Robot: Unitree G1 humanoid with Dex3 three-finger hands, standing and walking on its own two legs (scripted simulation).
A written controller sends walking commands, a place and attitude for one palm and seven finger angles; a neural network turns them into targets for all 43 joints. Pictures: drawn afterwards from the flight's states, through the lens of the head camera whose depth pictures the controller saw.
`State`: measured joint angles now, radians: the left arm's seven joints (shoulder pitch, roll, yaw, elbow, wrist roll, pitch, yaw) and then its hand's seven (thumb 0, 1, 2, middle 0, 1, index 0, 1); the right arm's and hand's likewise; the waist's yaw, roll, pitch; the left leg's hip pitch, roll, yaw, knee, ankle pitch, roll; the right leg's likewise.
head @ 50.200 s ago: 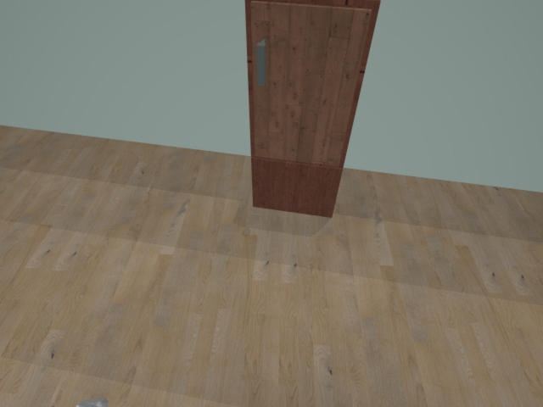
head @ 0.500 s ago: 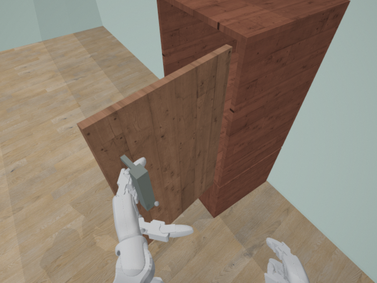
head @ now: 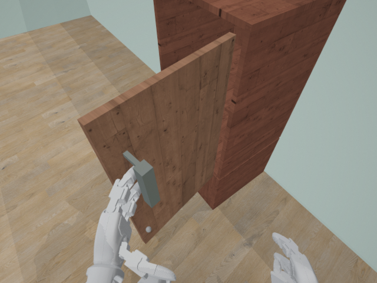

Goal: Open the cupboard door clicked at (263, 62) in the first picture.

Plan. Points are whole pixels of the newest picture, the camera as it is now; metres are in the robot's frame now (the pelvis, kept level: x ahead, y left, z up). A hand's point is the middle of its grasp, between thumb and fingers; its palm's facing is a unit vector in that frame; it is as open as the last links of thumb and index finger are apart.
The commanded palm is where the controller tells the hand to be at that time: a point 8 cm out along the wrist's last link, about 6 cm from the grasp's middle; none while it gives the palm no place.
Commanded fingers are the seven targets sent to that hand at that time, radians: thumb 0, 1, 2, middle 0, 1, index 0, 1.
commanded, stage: slide the hand sideways off the handle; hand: left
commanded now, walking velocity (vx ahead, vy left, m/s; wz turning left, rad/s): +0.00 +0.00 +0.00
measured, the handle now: (141, 179) +0.31 +0.11 +0.07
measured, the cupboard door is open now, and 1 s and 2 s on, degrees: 100 100 100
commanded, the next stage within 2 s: draw the hand back to the body in 0.66 s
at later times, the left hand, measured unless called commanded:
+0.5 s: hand (124, 253) +0.17 +0.12 +0.07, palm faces +0.02 -1.00 +0.00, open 16.3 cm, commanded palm +0.14 +0.17 +0.07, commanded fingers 0.00 -0.50 0.30 -0.15 -0.30 -0.15 -0.30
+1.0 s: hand (100, 258) +0.16 +0.14 +0.10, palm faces +0.03 -1.00 -0.05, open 16.3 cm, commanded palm +0.12 +0.20 +0.11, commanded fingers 0.00 -0.50 0.30 -0.15 -0.30 -0.15 -0.30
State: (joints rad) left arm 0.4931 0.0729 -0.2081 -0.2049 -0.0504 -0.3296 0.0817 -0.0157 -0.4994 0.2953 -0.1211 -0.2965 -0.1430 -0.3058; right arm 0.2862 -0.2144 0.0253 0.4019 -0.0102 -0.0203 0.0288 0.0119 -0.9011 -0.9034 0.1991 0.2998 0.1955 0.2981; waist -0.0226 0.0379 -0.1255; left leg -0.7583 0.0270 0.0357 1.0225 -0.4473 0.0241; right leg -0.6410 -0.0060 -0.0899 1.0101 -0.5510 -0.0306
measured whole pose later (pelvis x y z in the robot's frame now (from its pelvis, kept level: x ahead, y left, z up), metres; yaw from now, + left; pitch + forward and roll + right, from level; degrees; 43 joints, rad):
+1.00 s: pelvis -0.01 -0.01 -0.01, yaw +1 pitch +9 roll -2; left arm 0.69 0.20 0.03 -0.39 -0.23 -0.30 -0.13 -0.02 -0.50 0.30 -0.15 -0.30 -0.15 -0.30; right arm 0.27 -0.20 0.02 0.40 0.04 -0.03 -0.05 0.01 -0.90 -0.90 0.20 0.30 0.20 0.30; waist 0.02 0.07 -0.15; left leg -0.78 0.04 -0.01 1.07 -0.46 0.01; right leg -0.64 0.02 -0.12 1.03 -0.56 -0.05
